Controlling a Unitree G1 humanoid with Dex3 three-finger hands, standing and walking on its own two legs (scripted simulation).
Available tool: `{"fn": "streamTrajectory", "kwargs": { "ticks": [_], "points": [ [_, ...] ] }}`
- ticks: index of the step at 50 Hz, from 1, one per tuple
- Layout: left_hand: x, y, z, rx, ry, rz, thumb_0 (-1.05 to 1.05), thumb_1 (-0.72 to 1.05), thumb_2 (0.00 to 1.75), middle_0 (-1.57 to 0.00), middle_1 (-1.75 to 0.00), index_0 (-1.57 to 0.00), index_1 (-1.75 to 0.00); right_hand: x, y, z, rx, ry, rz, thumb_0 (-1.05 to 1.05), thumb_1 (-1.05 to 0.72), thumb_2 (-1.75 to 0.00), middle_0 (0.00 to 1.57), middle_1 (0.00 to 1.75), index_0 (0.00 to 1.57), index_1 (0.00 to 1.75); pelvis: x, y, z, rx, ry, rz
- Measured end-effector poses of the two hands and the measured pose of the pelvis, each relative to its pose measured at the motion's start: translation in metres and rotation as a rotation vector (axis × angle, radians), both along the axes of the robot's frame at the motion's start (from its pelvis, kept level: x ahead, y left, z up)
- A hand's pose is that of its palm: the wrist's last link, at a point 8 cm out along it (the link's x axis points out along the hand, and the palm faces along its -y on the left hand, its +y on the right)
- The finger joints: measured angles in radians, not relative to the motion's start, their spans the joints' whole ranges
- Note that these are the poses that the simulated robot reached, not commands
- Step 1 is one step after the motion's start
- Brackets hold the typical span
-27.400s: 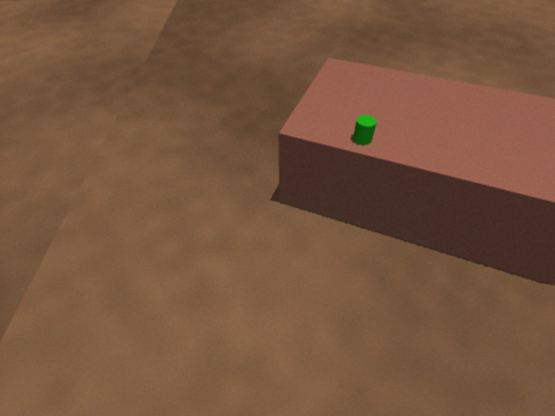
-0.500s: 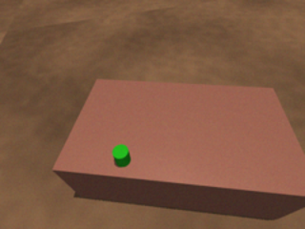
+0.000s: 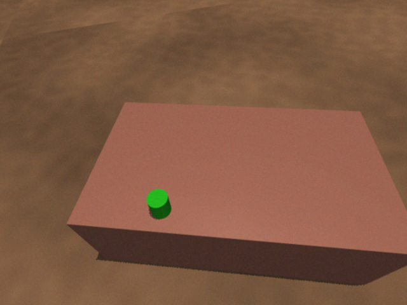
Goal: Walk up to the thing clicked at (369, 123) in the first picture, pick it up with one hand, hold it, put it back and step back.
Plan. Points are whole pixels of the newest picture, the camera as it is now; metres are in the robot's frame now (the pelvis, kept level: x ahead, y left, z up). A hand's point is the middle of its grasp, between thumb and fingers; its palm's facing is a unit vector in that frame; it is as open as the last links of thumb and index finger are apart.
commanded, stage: stand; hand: left
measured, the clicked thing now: (159, 204) +0.47 +0.20 -0.32
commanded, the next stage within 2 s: step back in 0.06 s
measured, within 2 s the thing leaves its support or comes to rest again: neither
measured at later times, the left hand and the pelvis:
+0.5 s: hand out of the picture +0.08 +0.32 -0.18, palm faces -0.03 -0.93 -0.36, open 7.4 cm; pelvis -0.08 +0.06 -0.01, yaw +0 degrees
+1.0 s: hand out of the picture -0.05 +0.32 -0.15, palm faces -0.07 -0.91 -0.40, open 7.4 cm; pelvis -0.18 +0.07 -0.01, yaw -5 degrees
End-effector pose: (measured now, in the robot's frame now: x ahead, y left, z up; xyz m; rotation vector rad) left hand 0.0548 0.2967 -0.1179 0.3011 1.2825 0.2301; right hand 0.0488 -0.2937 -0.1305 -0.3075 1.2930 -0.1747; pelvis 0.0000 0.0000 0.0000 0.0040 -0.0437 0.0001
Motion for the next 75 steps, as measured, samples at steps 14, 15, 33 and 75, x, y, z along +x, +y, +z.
{"fn": "streamTrajectory", "kwargs": {
  "ticks": [14, 15, 33, 75],
  "points": [
    [0.017, 0.035, -0.007, 0.048, -0.074, -0.065, 0.01, 0.91, 0.89, -0.20, -0.30, -0.20, -0.31, -0.013, -0.003, 0.002, -0.061, -0.021, -0.016, 0.00, -0.91, -0.90, 0.21, 0.30, 0.21, 0.30, -0.043, 0.026, -0.013, 0.011, 0.029, 0.001],
    [0.021, 0.042, -0.010, 0.052, -0.088, -0.075, 0.01, 0.90, 0.89, -0.20, -0.30, -0.20, -0.31, -0.019, -0.001, 0.002, -0.073, -0.020, -0.018, 0.00, -0.91, -0.90, 0.21, 0.30, 0.21, 0.30, -0.047, 0.031, -0.017, 0.006, 0.033, 0.003],
    [-0.042, 0.072, -0.021, 0.020, -0.047, -0.122, 0.01, 0.91, 0.89, -0.20, -0.30, -0.20, -0.30, -0.100, 0.052, 0.009, -0.093, -0.033, -0.055, 0.00, -0.90, -0.90, 0.21, 0.30, 0.21, 0.30, -0.106, 0.069, -0.015, -0.014, 0.031, -0.059],
    [-0.294, 0.091, -0.023, 0.037, 0.007, -0.164, 0.01, 0.91, 0.89, -0.20, -0.30, -0.20, -0.30, -0.291, 0.047, 0.024, -0.125, -0.228, -0.030, 0.00, -0.90, -0.90, 0.21, 0.30, 0.21, 0.30, -0.338, 0.075, -0.024, -0.008, 0.009, -0.160]
  ]
}}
